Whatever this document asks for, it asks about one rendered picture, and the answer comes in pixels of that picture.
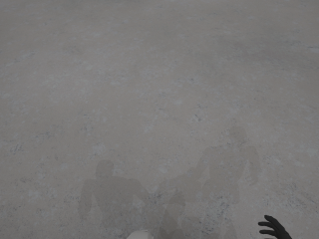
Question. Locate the robot right hand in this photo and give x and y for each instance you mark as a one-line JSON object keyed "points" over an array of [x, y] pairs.
{"points": [[278, 230]]}

